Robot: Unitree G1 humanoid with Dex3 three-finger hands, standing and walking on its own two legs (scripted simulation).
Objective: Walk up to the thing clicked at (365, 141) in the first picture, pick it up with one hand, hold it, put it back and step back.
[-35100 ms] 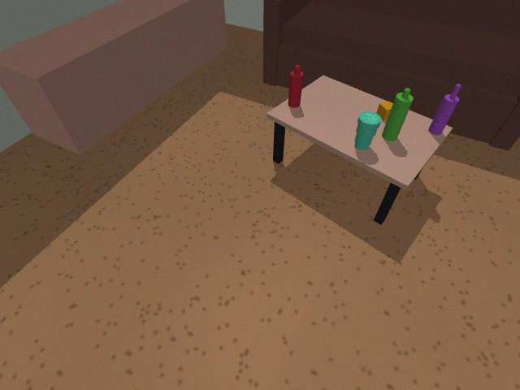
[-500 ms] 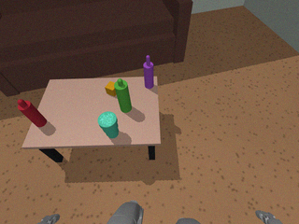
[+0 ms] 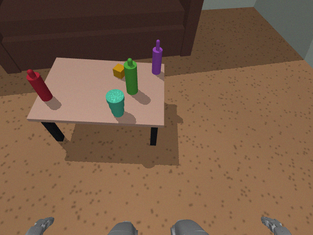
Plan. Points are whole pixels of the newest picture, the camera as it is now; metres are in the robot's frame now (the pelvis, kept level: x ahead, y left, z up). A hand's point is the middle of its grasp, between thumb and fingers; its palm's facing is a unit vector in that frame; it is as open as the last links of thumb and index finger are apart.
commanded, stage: step back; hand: left
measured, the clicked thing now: (116, 105) +0.73 +0.23 -0.36
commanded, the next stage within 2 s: stand in 1.94 s
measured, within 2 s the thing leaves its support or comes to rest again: neither
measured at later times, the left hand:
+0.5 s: hand out of the picture -0.07 +0.25 -0.15, palm faces +0.06 -0.91 -0.40, open 7.4 cm
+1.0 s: hand out of the picture -0.31 +0.21 -0.13, palm faces +0.02 -0.90 -0.44, open 7.4 cm
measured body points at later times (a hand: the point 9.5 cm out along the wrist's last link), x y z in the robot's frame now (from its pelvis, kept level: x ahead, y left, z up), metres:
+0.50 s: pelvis -0.18 -0.03 -0.02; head -0.12 -0.01 +0.43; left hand -0.07 +0.30 -0.13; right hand -0.07 -0.33 -0.13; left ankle -0.17 +0.08 -0.73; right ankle -0.09 -0.15 -0.72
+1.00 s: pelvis -0.34 -0.07 +0.00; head -0.32 -0.09 +0.45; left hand -0.31 +0.26 -0.10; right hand -0.24 -0.38 -0.13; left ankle -0.31 +0.09 -0.67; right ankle -0.35 -0.18 -0.73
